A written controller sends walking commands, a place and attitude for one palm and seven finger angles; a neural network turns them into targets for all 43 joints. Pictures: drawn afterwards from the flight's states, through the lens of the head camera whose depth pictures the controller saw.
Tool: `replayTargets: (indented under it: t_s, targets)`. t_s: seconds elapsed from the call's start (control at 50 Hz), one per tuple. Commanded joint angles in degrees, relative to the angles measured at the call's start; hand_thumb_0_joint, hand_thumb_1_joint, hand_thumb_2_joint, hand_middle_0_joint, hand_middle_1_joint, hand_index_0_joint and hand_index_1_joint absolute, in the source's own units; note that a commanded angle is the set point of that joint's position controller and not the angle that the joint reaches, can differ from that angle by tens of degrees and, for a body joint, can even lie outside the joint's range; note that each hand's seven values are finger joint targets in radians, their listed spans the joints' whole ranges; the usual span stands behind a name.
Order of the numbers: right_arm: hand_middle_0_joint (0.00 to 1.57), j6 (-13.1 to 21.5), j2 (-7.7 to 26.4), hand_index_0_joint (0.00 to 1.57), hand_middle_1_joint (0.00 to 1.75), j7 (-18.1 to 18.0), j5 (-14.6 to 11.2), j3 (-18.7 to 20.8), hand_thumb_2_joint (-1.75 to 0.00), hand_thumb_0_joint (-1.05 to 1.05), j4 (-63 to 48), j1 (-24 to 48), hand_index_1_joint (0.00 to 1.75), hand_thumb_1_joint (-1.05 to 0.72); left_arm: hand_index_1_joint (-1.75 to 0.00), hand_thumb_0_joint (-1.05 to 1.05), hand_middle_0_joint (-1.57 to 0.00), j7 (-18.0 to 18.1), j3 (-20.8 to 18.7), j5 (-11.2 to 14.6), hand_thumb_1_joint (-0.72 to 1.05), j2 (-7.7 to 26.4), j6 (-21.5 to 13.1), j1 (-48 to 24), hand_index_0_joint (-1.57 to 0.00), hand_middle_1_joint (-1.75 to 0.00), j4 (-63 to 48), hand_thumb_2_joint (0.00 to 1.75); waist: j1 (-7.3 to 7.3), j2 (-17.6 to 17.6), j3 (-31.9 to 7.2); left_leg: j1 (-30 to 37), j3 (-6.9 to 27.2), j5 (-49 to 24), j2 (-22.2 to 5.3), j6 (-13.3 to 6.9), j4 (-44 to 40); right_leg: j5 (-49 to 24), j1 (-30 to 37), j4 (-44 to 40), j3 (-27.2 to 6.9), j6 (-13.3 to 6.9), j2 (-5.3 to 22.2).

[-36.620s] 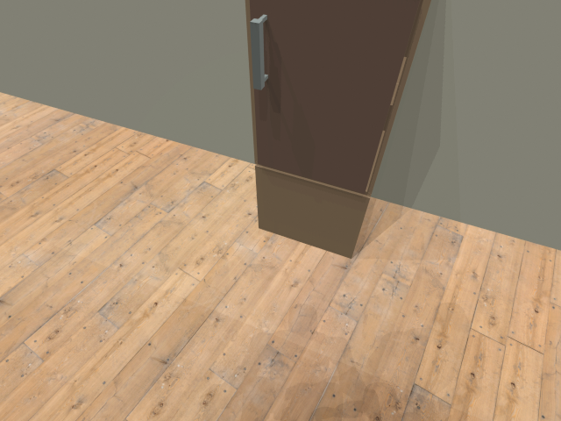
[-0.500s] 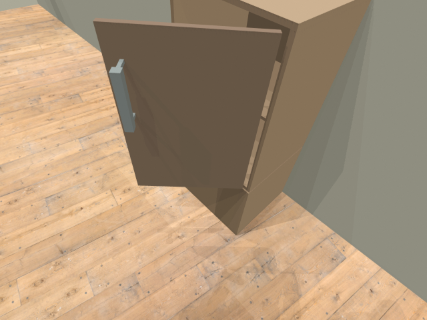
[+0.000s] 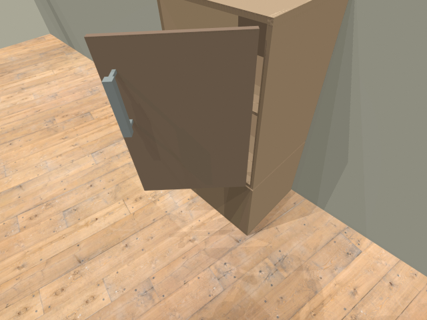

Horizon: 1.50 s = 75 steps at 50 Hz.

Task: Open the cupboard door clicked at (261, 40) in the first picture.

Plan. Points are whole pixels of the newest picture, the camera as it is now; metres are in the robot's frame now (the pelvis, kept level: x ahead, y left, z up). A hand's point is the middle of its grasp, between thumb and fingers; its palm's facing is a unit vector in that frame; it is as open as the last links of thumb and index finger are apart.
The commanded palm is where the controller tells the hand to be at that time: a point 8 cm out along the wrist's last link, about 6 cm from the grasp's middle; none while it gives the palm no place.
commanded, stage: look again from close up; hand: left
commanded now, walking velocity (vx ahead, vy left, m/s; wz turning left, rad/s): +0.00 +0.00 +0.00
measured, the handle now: (121, 104) +0.61 +0.28 +0.08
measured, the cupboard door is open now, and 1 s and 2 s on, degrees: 46 46 46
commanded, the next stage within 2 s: shuffle to correct the standing spot in 0.22 s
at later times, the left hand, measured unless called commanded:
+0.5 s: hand out of the picture -0.01 +0.13 -0.18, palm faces +0.07 -0.98 -0.17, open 7.4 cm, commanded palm none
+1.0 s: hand out of the picture +0.14 +0.19 -0.16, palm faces +0.07 -0.97 -0.22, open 7.4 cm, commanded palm none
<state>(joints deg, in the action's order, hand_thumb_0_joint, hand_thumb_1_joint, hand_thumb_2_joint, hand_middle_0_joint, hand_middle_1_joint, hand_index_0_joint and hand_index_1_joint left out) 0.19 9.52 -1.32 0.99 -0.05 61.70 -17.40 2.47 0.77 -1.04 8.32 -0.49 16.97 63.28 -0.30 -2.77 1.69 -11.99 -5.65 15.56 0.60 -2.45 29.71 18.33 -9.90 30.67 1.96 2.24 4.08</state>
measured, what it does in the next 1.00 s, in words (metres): lifts its right foot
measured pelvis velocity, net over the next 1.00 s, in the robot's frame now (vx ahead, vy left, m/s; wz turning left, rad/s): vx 0.07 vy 0.01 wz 0.05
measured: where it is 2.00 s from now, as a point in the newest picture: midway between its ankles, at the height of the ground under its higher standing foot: outside the picture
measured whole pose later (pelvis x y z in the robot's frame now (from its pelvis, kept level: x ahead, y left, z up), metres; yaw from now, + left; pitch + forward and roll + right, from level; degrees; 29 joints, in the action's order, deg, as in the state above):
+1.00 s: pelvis +0.07 +0.01 +0.00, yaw +3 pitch +0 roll +2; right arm 2.0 6.2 -1.7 1.8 -0.3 60.8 -19.5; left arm 1.4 -1.8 -1.7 7.8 -0.4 9.5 57.5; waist -0.5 -0.4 2.9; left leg -9.1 -6.9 16.3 4.1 -4.4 24.7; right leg 17.7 -20.9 38.6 5.1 -0.4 2.9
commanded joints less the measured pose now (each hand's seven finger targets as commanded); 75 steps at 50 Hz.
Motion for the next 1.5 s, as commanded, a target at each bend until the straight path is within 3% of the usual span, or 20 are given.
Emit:
replayTargets:
  t_s: [0.0, 0.34, 0.42, 0.48, 0.58, 0.6, 0.62, 0.64, 0.68, 0.78, 0.94, 0.98, 1.02, 1.1, 1.24, 1.3, 1.32, 1.34, 1.4, 1.48]
  targets:
    - [0.2, 1.1, 5.0, 0.2, 0.3, 0.4, -0.2, 0.6, -0.9, 0.0, -2.6, -2.1, 0.3, -0.9, -0.3, 0.0, -0.2, -0.2, -0.7, 0.2, 0.9, 5.9, -0.6, 3.2, -0.2, -0.3, -2.1, 0.9, 0.29, 4.6, 6.6, -3.7, 7.4, 3.1, -5.7, 0.0, -10.6, 1.2, -6.1, -7.6, -3.5, -4.1, 1.6]
    - [0.2, 1.0, 3.9, 0.2, 0.3, 0.3, -0.2, 0.4, -0.9, 0.0, 0.0, -1.7, 0.3, -0.9, -0.3, 0.0, -0.2, -0.6, -1.4, 0.2, 0.9, 7.1, -1.3, 4.1, -0.2, -0.3, -1.7, 0.9, 0.76, 4.1, 2.6, -1.0, 3.7, -1.3, -4.7, 1.4, -5.6, 0.7, -4.4, -11.2, -6.4, -5.1, 3.5]
    - [0.2, 0.0, 3.4, 0.2, 0.3, 0.9, 0.1, 1.0, -0.9, 0.0, -1.7, -0.1, 0.3, -0.9, -0.3, 0.0, -0.2, -0.7, -3.4, -0.1, 0.9, 10.5, -0.7, 6.0, -0.2, -0.3, -2.6, 0.9, 2.22, 10.3, 5.6, -10.2, 0.7, 5.9, -2.2, 2.0, 5.4, 12.7, -3.2, -17.5, -14.3, -9.0, 10.8]
    - [0.2, 0.0, 3.7, 0.2, 0.3, 1.1, 0.1, 1.5, -0.9, 0.0, -3.8, 2.3, 0.3, -0.9, -0.3, 0.0, -0.2, -0.4, -4.4, -0.7, 0.9, 10.4, -1.0, 7.7, -0.2, -0.3, -3.4, 0.9, 3.23, 11.0, 7.9, -17.0, 2.6, 9.8, -3.3, 1.6, 14.5, 5.0, -1.5, -18.7, -18.3, -12.8, 15.6]
    - [0.2, 1.5, 2.2, 0.2, 0.3, 1.1, -0.2, 1.2, -0.9, 0.0, -2.2, -5.3, 0.3, -0.9, -0.3, 0.0, -0.2, -0.6, -4.8, -0.6, 0.9, 9.6, -0.8, 3.4, -0.2, -0.3, -4.6, 0.9, -0.5, 6.9, 1.9, 1.9, 0.0, -0.5, -1.5, 1.6, -3.9, -6.9, -6.3, -4.7, -4.3, -8.8, 9.1]
    - [0.2, 1.9, 4.8, 0.2, 0.3, 0.9, 0.1, 1.6, -0.9, 0.0, -1.3, -8.8, 0.3, -0.9, -0.3, 0.0, -0.2, -0.8, -4.3, -0.4, 0.9, 7.6, -0.4, 2.8, -0.2, -0.3, -5.3, 0.9, -1.59, -1.4, 0.3, 7.2, 5.4, -4.3, -5.3, 0.0, -7.3, -0.9, -10.9, 3.5, 0.3, -6.4, 4.0]
    - [0.2, 1.9, 9.4, 0.2, 0.3, 0.4, 0.7, 2.7, -0.9, 0.0, -1.2, -11.8, 0.3, -0.9, -0.3, 0.0, -0.2, -1.1, -3.9, -0.2, 0.9, 4.8, -0.2, 2.4, -0.2, -0.3, -6.5, 0.9, -2.46, -14.7, -0.8, 11.8, 20.1, -7.9, -16.3, -5.7, -11.7, 12.4, -20.2, 15.9, 6.6, -3.7, -2.3]
    - [0.2, 1.3, 10.3, 0.2, 0.3, 0.1, 0.6, 3.0, -0.9, 0.0, -1.2, -14.4, 0.3, -0.9, -0.3, 0.0, -0.2, -1.0, -3.6, -0.6, 0.9, 4.2, -0.2, 0.3, -0.2, -0.3, -7.9, 0.9, -3.48, -13.7, -0.5, 11.6, 24.7, -9.4, -20.4, -10.7, -14.8, 19.6, -24.7, 26.5, 4.1, -4.2, -3.3]
    - [0.2, 1.6, 7.3, 0.2, 0.3, -0.1, 0.5, 2.1, -0.9, 0.0, -2.6, -9.8, 0.3, -0.9, -0.3, 0.0, -0.2, -1.2, -3.7, -1.0, 0.9, 4.7, -0.2, -2.8, -0.2, -0.3, -7.8, 0.9, -2.36, -8.5, 3.4, 4.9, 23.3, -5.2, -19.1, -12.1, -16.0, 15.0, -26.3, 34.5, 0.7, -5.3, 0.3]
    - [0.2, 3.1, 5.8, 0.2, 0.3, -0.5, 0.5, 1.3, -0.9, 0.0, -4.1, -5.4, 0.3, -0.9, -0.3, 0.0, -0.2, -2.1, -3.3, -0.7, 0.9, 2.1, 0.1, 0.0, -0.2, -0.3, -6.1, 0.9, 1.01, -0.6, 0.5, 2.4, 12.4, -19.7, -14.1, -10.4, -16.0, 4.4, -20.1, 29.7, 2.5, -3.4, 0.9]
    - [0.2, 2.7, 5.3, 0.2, 0.3, -1.0, 0.5, 1.5, -0.9, 0.0, -2.4, -6.5, 0.3, -0.9, -0.3, 0.0, -0.2, -0.9, -2.6, -0.3, 0.9, 1.5, -0.5, -2.8, -0.2, -0.3, -7.3, 0.9, 1.01, 1.3, -2.2, 5.5, 9.3, -37.0, -13.5, -7.7, -8.1, -2.6, -7.8, 3.7, 2.4, -2.7, -1.0]
    - [0.2, 2.8, 3.6, 0.2, 0.3, -0.9, -0.4, 1.2, -0.9, 0.0, -2.2, -5.5, 0.3, -0.9, -0.3, 0.0, -0.2, -0.3, -3.0, -0.3, 0.9, 4.6, -1.4, 1.7, -0.2, -0.3, -5.9, 0.9, 2.92, 6.1, -4.2, 0.6, 6.7, -28.8, -9.3, -2.3, -2.6, -21.0, 3.6, -6.1, -3.2, -3.3, 2.5]
    - [0.2, 2.0, 1.7, 0.2, 0.3, -0.8, -0.9, 1.3, -0.9, 0.0, -2.5, -7.0, 0.3, -0.9, -0.3, 0.0, -0.2, 0.1, -3.2, 0.0, 0.9, 9.1, -1.6, 2.6, -0.2, -0.3, -5.1, 0.9, 0.96, 11.6, -4.8, -6.8, 3.8, 0.7, -2.5, 1.9, -0.5, -47.6, 7.4, -2.7, -14.0, -11.4, 15.6]
    - [0.2, -0.2, 0.4, 0.2, 0.3, -1.0, -0.6, 1.7, -0.9, 0.0, -1.6, -4.9, 0.3, -0.9, -0.3, 0.0, -0.2, 0.8, -3.2, -0.2, 0.9, 8.1, -1.1, -0.2, -0.2, -0.3, -6.2, 0.9, 1.16, 15.4, -3.6, -7.2, 4.0, 13.5, -2.3, 3.2, 9.1, -53.3, 4.0, -4.8, -11.8, -14.7, 14.8]
    - [0.2, -0.4, 1.2, 0.2, 0.3, -0.8, -0.2, 2.5, -0.9, 0.0, -0.6, -7.0, 0.3, -0.9, -0.3, 0.0, -0.2, 0.2, -4.4, 0.3, 0.9, 8.7, 0.4, -5.3, -0.2, -0.3, -8.8, 0.9, -0.91, 2.4, -4.1, 5.6, 3.8, -10.5, -5.3, 2.8, -4.7, -25.6, -7.1, -1.0, -5.8, -8.2, 7.1]
    - [0.2, -0.2, 3.9, 0.2, 0.3, -0.7, 0.3, 2.5, -0.9, 0.0, -3.5, 0.5, 0.3, -0.9, -0.3, 0.0, -0.2, -0.1, -3.7, 0.0, 0.9, 5.5, 1.7, -5.5, -0.2, -0.3, -9.2, 0.9, 1.74, -7.5, 1.6, -6.3, 10.4, -14.2, -13.1, -2.4, -11.7, -3.6, -3.8, 2.4, 0.3, -3.6, -0.1]
    - [0.2, 0.6, 7.5, 0.2, 0.3, -0.4, -1.0, 3.0, -0.9, 0.0, -8.7, 9.5, 0.3, -0.9, -0.3, 0.0, -0.2, 1.9, -2.8, 0.9, 0.9, 8.2, 0.4, 5.6, -0.2, -0.3, -4.4, 0.9, 5.4, -6.9, 0.7, -4.5, 4.2, -16.5, -11.6, 0.9, 4.9, -21.5, -3.7, -3.4, -6.9, -4.9, 6.0]
    - [0.2, -0.2, 2.8, 0.2, 0.3, 0.3, -0.8, 2.6, -0.9, 0.0, -10.1, 2.8, 0.3, -0.9, -0.3, 0.0, -0.2, 1.2, -3.2, 0.1, 0.9, 12.2, -0.6, 0.8, -0.2, -0.3, -7.4, 0.9, 0.26, 0.4, -3.7, -6.7, 2.5, 4.9, -4.0, 2.9, 5.8, -14.6, -3.4, -7.6, -14.2, -8.6, 11.4]
    - [0.2, -0.6, 2.9, 0.2, 0.3, 0.8, 0.1, 2.2, -0.9, 0.0, -8.6, -3.9, 0.3, -0.9, -0.3, 0.0, -0.2, 0.2, -3.4, -0.5, 0.9, 11.5, -0.8, -5.2, -0.2, -0.3, -9.7, 0.9, -2.68, 4.6, -2.2, 0.9, 3.3, 5.3, -3.4, 1.9, 0.9, 8.1, -12.7, -10.6, -11.0, -9.9, 9.3]
    - [0.2, 0.4, 7.1, 0.2, 0.3, 0.7, 0.6, 2.2, -0.9, 0.0, -10.4, 0.0, 0.3, -0.9, -0.3, 0.0, -0.2, -0.6, -2.3, -0.3, 0.9, 7.6, 0.8, -3.5, -0.2, -0.3, -9.4, 0.9, 0.02, -7.4, 5.9, -11.3, 15.2, 14.8, -11.4, -2.0, -16.7, 3.5, -9.2, 0.6, 0.4, -4.2, -1.5]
